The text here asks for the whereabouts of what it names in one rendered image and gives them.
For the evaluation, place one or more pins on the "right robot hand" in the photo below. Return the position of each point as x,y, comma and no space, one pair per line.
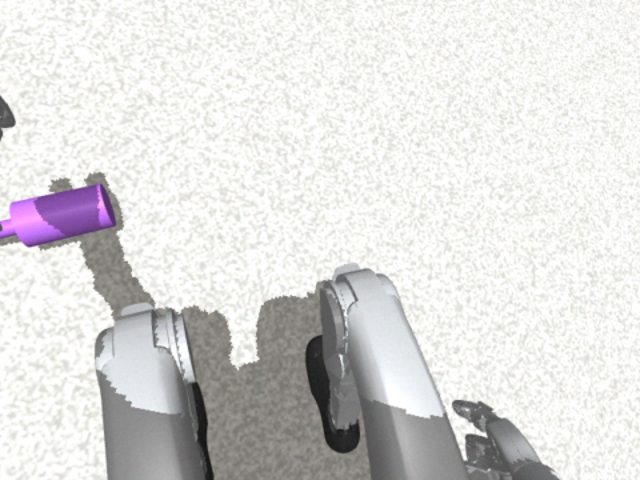
500,455

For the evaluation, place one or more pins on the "left robot hand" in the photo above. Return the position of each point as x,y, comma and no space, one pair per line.
7,120

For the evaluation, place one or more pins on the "bottle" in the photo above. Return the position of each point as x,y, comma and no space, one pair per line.
58,216

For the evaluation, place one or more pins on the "right robot arm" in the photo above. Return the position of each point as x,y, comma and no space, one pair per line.
535,471

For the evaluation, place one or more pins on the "right robot foot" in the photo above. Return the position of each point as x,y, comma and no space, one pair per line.
339,440

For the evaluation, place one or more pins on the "left robot foot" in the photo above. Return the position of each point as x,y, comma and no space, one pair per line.
202,432

